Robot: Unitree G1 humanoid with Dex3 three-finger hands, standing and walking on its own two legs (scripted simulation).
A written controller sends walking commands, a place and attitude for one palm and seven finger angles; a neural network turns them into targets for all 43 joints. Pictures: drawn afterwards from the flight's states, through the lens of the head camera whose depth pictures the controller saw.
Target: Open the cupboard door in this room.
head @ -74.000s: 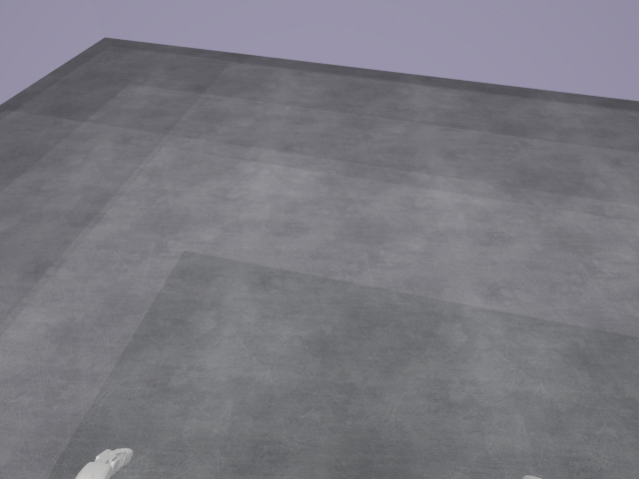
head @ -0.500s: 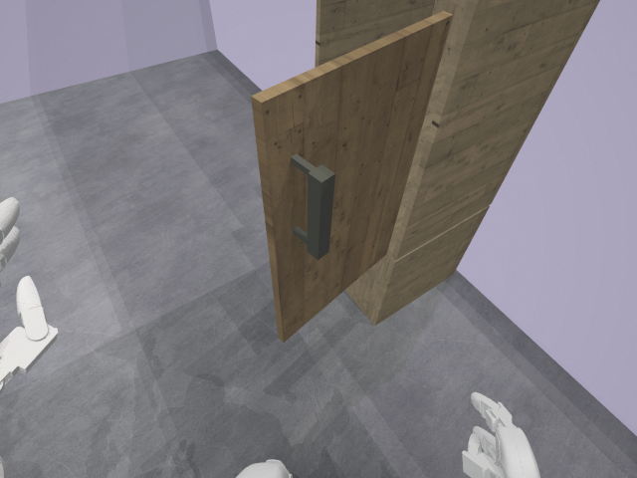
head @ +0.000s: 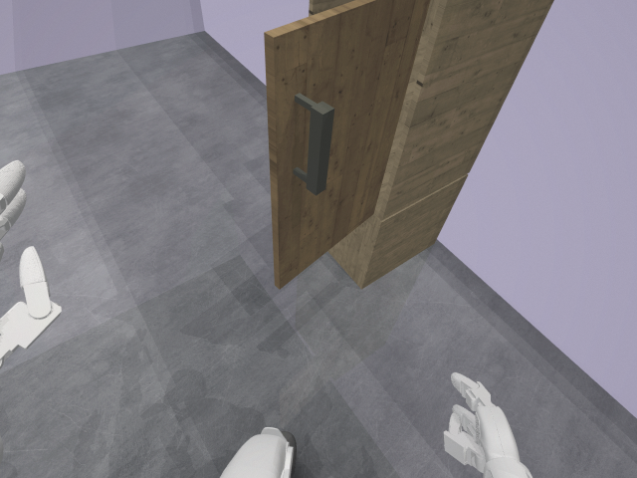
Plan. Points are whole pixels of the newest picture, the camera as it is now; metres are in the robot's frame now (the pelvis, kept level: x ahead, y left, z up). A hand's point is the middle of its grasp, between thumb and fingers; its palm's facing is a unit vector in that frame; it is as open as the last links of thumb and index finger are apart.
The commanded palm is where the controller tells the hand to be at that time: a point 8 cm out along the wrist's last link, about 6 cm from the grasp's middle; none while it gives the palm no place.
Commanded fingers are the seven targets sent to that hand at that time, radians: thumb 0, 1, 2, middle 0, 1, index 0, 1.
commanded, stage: stop stepping back and stand still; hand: left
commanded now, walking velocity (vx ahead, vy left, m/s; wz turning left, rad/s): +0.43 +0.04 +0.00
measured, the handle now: (309, 145) +0.57 +0.10 +0.09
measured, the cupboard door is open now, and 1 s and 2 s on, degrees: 100 100 100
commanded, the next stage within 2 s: let the arm hang, fingers relaxed in 1.14 s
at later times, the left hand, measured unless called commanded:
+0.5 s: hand out of the picture +0.06 +0.27 +0.19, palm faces +0.48 -0.76 -0.45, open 7.4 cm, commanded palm +0.02 +0.30 +0.19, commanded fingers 0.00 0.90 0.90 -0.20 -0.30 -0.20 -0.30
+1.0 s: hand out of the picture +0.03 +0.26 +0.17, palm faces +0.51 -0.71 -0.48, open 7.4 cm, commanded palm -0.04 +0.29 +0.19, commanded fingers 0.00 0.90 0.90 -0.20 -0.30 -0.20 -0.30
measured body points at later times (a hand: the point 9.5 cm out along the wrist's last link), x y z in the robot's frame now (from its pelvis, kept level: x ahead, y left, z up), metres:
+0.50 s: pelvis -0.11 -0.01 +0.02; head -0.15 +0.00 +0.47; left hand +0.03 +0.30 +0.22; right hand +0.01 -0.26 -0.07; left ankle -0.10 +0.13 -0.65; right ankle -0.06 -0.07 -0.72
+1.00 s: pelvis -0.15 -0.02 +0.01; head -0.15 -0.04 +0.46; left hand +0.00 +0.29 +0.20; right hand +0.00 -0.23 -0.11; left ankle -0.17 +0.12 -0.67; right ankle -0.12 -0.09 -0.72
